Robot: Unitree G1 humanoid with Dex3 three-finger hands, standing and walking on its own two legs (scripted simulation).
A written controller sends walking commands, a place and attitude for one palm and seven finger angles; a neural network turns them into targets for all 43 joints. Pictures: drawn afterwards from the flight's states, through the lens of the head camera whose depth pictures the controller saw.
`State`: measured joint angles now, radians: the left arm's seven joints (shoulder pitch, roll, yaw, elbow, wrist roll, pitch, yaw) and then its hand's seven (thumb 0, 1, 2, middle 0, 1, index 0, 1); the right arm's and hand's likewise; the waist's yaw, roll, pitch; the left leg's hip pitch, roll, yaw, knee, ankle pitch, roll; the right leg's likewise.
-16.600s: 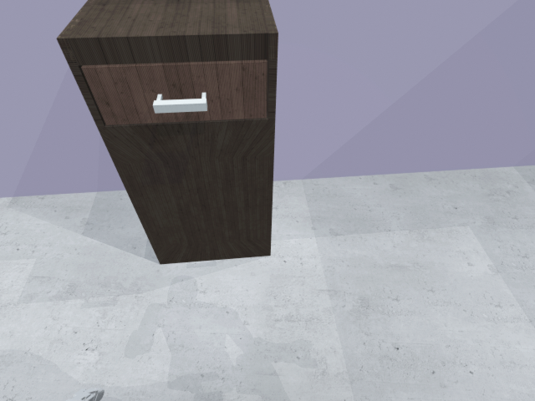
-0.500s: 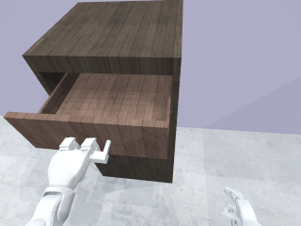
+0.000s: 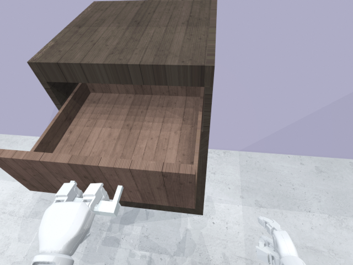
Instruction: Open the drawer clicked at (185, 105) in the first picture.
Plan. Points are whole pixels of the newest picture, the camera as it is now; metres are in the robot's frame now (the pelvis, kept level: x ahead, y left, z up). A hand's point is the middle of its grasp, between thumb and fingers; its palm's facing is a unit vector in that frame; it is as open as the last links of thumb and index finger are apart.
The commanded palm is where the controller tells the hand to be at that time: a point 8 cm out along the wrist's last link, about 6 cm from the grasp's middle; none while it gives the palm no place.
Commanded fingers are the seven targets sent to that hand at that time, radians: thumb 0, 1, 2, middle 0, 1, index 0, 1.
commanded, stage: pull the drawer open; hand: left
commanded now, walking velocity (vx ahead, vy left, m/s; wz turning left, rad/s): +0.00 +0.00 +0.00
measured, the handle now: (91, 196) +0.23 +0.22 +0.06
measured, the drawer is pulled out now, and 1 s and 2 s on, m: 0.25 0.30 0.29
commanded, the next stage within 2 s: open the thumb to release the handle in 0.56 s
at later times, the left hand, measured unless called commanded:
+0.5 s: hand (72, 256) +0.12 +0.22 +0.04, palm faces +0.02 -0.10 -0.99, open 5.8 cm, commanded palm +0.07 +0.22 +0.09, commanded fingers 0.00 0.90 0.90 -0.40 -1.35 -0.40 -1.35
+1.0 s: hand (73, 249) +0.14 +0.22 +0.04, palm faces +0.05 -0.09 -0.99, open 8.8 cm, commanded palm +0.10 +0.23 +0.09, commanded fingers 0.00 -0.36 0.36 -0.31 -1.22 -0.31 -1.22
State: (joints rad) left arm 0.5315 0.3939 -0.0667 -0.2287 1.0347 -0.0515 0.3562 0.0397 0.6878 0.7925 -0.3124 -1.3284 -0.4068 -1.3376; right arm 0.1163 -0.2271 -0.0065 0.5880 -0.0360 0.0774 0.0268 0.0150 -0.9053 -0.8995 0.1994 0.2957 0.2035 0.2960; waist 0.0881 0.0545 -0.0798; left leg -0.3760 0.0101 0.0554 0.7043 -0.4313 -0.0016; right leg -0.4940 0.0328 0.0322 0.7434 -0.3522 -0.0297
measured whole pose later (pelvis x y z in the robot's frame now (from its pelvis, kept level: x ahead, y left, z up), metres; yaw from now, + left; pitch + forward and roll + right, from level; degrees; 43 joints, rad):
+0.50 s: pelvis -0.01 +0.00 -0.01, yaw -1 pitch +6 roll +1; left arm 0.74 0.42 -0.03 -0.34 1.01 -0.08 0.43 0.04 0.69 0.78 -0.31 -1.31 -0.40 -1.34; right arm 0.14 -0.26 -0.01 0.53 -0.05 0.09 0.05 0.02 -0.91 -0.90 0.20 0.30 0.20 0.30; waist 0.09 0.05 -0.09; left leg -0.44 0.02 0.07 0.78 -0.45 0.00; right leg -0.56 0.04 0.04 0.81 -0.36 -0.03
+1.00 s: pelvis -0.02 +0.00 -0.01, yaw +1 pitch +5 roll +1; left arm 0.61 0.41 -0.05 -0.28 1.02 -0.08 0.40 0.01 0.24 0.61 -0.41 -1.28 -0.37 -1.28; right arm 0.13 -0.23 0.00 0.57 -0.03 0.09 0.01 0.02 -0.91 -0.90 0.20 0.30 0.20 0.30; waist 0.10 0.06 -0.07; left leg -0.42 0.00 0.04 0.77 -0.43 0.00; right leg -0.53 0.03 0.02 0.80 -0.35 -0.03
